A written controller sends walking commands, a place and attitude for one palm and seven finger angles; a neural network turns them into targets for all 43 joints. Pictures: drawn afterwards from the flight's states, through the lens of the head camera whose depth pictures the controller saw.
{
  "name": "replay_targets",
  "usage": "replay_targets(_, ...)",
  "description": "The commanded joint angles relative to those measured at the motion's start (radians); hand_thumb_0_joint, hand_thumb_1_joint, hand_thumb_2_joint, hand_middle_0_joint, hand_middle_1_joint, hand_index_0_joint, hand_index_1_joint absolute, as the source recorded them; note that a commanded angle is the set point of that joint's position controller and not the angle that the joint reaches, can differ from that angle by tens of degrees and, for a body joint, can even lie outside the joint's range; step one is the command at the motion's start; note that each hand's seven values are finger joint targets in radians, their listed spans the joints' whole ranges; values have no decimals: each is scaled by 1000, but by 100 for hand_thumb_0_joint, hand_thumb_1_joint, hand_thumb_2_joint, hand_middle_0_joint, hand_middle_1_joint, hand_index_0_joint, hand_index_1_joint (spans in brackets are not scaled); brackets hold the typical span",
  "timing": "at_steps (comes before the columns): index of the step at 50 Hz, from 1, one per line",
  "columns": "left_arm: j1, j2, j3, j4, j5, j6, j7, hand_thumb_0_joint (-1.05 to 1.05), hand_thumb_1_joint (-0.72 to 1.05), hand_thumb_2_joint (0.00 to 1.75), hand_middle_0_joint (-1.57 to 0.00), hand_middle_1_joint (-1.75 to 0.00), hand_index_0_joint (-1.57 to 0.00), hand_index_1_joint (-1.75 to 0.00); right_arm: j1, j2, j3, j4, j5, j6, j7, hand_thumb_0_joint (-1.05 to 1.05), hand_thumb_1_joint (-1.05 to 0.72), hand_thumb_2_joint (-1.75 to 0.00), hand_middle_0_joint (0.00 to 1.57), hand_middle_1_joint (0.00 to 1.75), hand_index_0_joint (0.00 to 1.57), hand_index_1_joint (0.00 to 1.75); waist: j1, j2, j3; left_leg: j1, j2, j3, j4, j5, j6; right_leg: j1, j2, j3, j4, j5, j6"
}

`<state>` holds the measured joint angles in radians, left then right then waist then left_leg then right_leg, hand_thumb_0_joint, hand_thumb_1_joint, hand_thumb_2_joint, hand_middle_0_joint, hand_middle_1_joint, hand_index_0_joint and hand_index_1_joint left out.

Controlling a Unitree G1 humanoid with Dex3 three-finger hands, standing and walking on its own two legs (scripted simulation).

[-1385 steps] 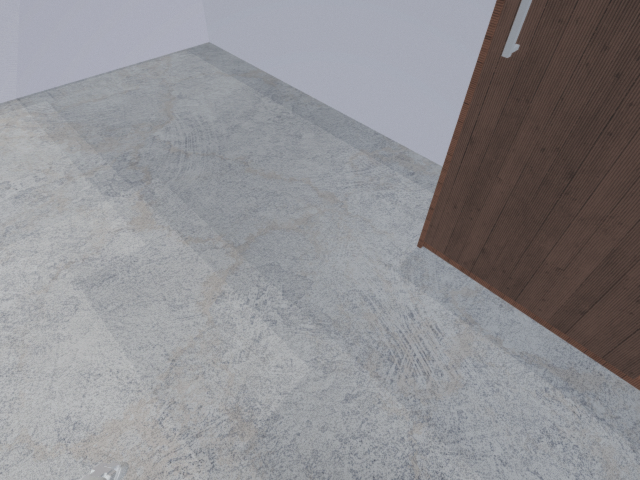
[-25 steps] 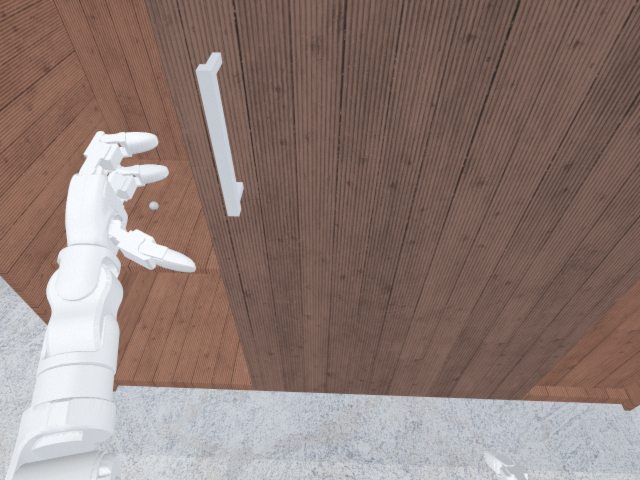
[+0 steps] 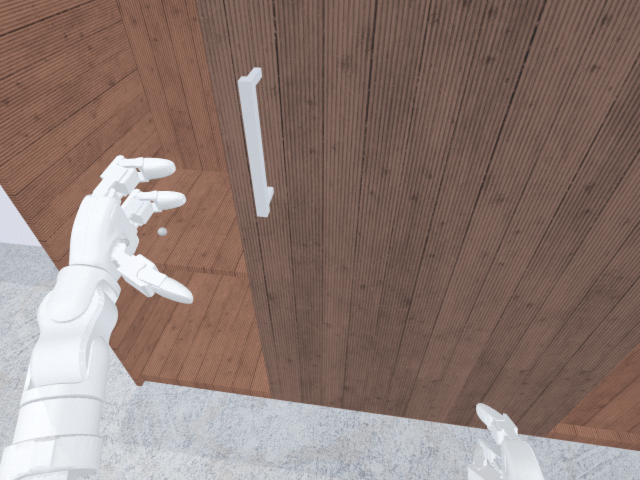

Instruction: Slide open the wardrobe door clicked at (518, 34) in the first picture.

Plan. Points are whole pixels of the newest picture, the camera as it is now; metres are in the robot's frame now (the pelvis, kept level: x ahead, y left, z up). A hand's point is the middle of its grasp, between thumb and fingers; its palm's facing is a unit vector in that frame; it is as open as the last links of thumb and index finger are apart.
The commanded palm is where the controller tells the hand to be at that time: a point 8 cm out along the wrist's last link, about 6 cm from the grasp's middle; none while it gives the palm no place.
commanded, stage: draw the hand back to the body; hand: left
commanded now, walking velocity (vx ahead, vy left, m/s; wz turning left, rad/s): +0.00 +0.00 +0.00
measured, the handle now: (259, 148) +0.51 +0.16 +0.19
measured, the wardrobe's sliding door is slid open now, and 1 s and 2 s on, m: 0.45 0.45 0.45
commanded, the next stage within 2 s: step back with the hand held close in 1.52 s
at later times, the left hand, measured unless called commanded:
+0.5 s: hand (114, 288) +0.23 +0.24 +0.19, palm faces +0.16 -0.98 -0.13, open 14.4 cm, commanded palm +0.20 +0.28 +0.18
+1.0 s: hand (77, 306) +0.22 +0.27 +0.17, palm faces +0.43 -0.85 -0.31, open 10.2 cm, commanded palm +0.16 +0.31 +0.18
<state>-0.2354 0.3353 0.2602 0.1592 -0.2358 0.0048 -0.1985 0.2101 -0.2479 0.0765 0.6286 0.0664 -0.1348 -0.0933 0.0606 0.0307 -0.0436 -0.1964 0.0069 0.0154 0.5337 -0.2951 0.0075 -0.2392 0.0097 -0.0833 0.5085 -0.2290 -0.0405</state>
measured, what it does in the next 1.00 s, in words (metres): stands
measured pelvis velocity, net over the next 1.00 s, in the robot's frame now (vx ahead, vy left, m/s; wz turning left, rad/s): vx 0.01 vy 0.02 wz -0.01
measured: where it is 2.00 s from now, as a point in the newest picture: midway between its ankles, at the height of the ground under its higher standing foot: outside the picture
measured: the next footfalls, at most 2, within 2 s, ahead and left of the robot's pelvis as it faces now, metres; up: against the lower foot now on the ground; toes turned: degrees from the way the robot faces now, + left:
none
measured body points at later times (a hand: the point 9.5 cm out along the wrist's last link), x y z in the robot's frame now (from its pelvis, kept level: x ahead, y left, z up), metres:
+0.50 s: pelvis -0.01 +0.00 +0.00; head -0.07 -0.02 +0.45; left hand +0.22 +0.29 +0.19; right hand +0.20 -0.22 -0.04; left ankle +0.00 +0.11 -0.73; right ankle +0.03 -0.09 -0.73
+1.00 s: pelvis +0.01 +0.02 +0.01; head -0.03 +0.00 +0.46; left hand +0.19 +0.31 +0.19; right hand +0.19 -0.20 -0.07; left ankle +0.00 +0.11 -0.73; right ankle +0.03 -0.09 -0.73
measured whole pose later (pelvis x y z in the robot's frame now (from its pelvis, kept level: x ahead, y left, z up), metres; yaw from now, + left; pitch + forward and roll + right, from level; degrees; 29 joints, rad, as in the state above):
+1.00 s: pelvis +0.01 +0.02 +0.01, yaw -1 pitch -6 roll +0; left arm 0.34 0.33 0.31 -0.29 -0.08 -0.11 0.08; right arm 0.20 -0.23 0.03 0.68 -0.01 -0.14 -0.07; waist 0.07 0.05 0.01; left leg -0.05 -0.02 0.03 0.40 -0.25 0.03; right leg -0.11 -0.01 -0.06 0.39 -0.19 -0.01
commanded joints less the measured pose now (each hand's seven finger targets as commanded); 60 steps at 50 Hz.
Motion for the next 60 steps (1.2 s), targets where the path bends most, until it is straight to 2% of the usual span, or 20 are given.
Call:
replay_targets(1, -412, 278, 98, -213, -78, 157, -126, 0, -55, 20, -25, -115, -25, -115, -182, -136, -36, -189, 22, -63, -43, 0, -90, -90, 20, 30, 20, 30, -5, 31, -216, 7, -18, -21, -106, 144, 38, 164, -36, 80, -99, 156, 14)
replay_targets(3, -362, 285, 129, -274, -97, 202, -153, 0, -55, 20, -25, -115, -25, -115, -193, -126, -31, -208, 20, -78, -35, 0, -90, -90, 20, 30, 20, 30, 12, 18, -241, 30, -19, -29, -99, 201, 38, 181, -34, 72, -83, 215, 14)
replay_targets(5, -295, 279, 164, -310, -121, 180, -150, 0, -55, 20, -25, -115, -25, -115, -194, -120, -32, -215, 13, -93, -22, 0, -90, -90, 20, 30, 20, 30, 21, -9, -240, 42, -15, -33, -89, 231, 32, 179, -30, 74, -77, 235, 15)
replay_targets(10, -77, 244, 205, -290, -138, 156, -130, 0, -55, 20, -25, -115, -25, -115, -165, -131, -46, -199, 13, -94, 7, 0, -90, -90, 20, 30, 20, 30, 25, -83, -120, -1, -7, -18, -93, 186, 26, 115, -24, 67, -89, 177, 25)
replay_targets(12, -84, 203, 143, -351, -117, 186, -126, 0, -55, 20, -25, -115, -25, -115, -176, -129, -45, -212, 20, -88, 9, 0, -90, -90, 20, 30, 20, 30, 11, -14, -79, -1, -10, -15, -103, 136, 28, 69, -25, 62, -100, 100, 25)
replay_targets(15, -106, 224, 139, -407, -98, 219, -110, 0, -55, 20, -25, -115, -25, -115, -186, -131, -45, -214, 20, -83, 2, 0, -90, -90, 20, 30, 20, 30, 1, 30, -37, 6, -9, -19, -106, 79, 31, 35, -23, 76, -128, 4, 26)
replay_targets(19, -165, 285, 188, -537, -102, 174, -100, 0, -48, 24, -25, -111, -25, -111, -193, -122, -43, -222, 11, -104, -17, 0, -90, -90, 20, 30, 20, 30, 1, 40, -109, 42, -14, -28, -102, 68, 34, 66, -23, 85, -142, -52, 25)
replay_targets(22, -151, 263, 172, -558, -113, 124, -100, 0, -37, 29, -24, -104, -24, -104, -190, -114, -34, -210, 6, -127, -26, 0, -90, -90, 20, 30, 20, 30, -2, 71, -108, 57, -15, -38, -112, 49, 30, 71, -18, 78, -143, -66, 21)
replay_targets(23, -125, 317, 170, -622, 33, 40, 81, 0, -33, 31, -24, -102, -24, -102, -189, -99, -49, -183, -41, -132, -8, 0, -90, -90, 20, 30, 20, 30, 10, 34, 39, -36, -18, -29, -126, 14, 23, 20, -30, 106, -226, -127, 30)
replay_targets(24, -12, 198, 113, -518, 42, 13, 150, 0, -30, 32, -24, -100, -24, -100, -181, -99, -50, -155, -49, -136, -3, 0, -90, -90, 20, 30, 20, 30, -9, -12, 85, -47, -17, -22, -133, -30, 18, 3, -42, 97, -238, -186, 32)
replay_targets(25, 56, 173, 100, -496, 47, -2, 179, 0, -26, 34, -24, -98, -24, -98, -175, -104, -56, -147, -48, -135, 3, 0, -90, -90, 20, 30, 20, 30, -3, -71, 103, -51, -16, -24, -135, -46, 18, 3, -44, 101, -257, -214, 35)
replay_targets(29, 198, 155, 88, -548, 94, -85, 247, 0, -12, 41, -24, -89, -24, -89, -164, -91, -61, -135, -54, -106, 14, 0, -90, -90, 20, 30, 20, 30, 8, 70, -9, 3, -10, -13, -182, -23, 18, 107, -44, 76, -197, -121, 24)
replay_targets(34, 210, 200, 122, -635, 130, -146, 294, 0, 7, 50, -23, -79, -23, -79, -172, -93, -73, -132, -65, -94, 7, 0, -90, -90, 20, 30, 20, 30, 11, 20, -85, 35, -5, -12, -200, 45, 26, 175, -37, 75, -192, -43, 26)
replay_targets(35, 223, 220, 138, -644, 136, -153, 300, 0, 10, 51, -23, -77, -23, -77, -177, -96, -75, -127, -67, -95, 4, 0, -90, -90, 20, 30, 20, 30, 11, 2, -78, 42, -3, -16, -200, 58, 28, 174, -33, 72, -197, -33, 26)
replay_targets(39, 267, 189, 118, -678, 156, -171, 312, 0, 25, 58, -22, -68, -22, -68, -173, -90, -75, -118, -71, -98, 3, 0, -90, -90, 20, 30, 20, 30, 11, 78, -45, 54, -4, -27, -217, 107, 19, 175, -25, 56, -181, 42, 18)
replay_targets(46, 457, 145, 121, -612, 153, -164, 293, 0, 50, 71, -21, -53, -21, -53, -162, -92, -85, -117, -69, -73, 15, 0, -90, -90, 20, 30, 20, 30, 18, 2, 44, 36, 10, -25, -233, 165, 13, 167, -19, 45, -177, 82, 22)
replay_targets(48, 476, 163, 145, -645, 153, -168, 291, 0, 57, 74, -21, -49, -21, -49, -158, -93, -89, -123, -71, -65, 18, 0, -90, -90, 20, 30, 20, 30, 22, -9, 22, 39, 9, -26, -228, 192, 12, 185, -18, 46, -168, 110, 21)
replay_targets(51, 519, 182, 173, -710, 156, -174, 291, 0, 68, 80, -21, -43, -21, -43, -154, -90, -93, -135, -74, -64, 21, 0, -90, -90, 20, 30, 20, 30, 29, 54, -37, 61, 6, -21, -215, 254, 8, 219, -22, 49, -155, 164, 20)
replay_targets(54, 561, 196, 192, -770, 160, -172, 295, 0, 79, 85, -20, -36, -20, -36, -144, -86, -96, -140, -78, -63, 23, 0, -90, -90, 20, 30, 20, 30, 28, 63, -71, 82, 7, -16, -192, 328, 4, 227, -21, 50, -148, 225, 22)
replay_targets(60, 536, 179, 172, -759, 165, -151, 301, 0, 90, 90, -20, -30, -20, -30, -144, -90, -94, -133, -76, -62, 15, 0, -90, -90, 20, 30, 20, 30, 9, 46, 36, 59, 9, -14, -200, 260, 8, 158, -15, 44, -175, 166, 24)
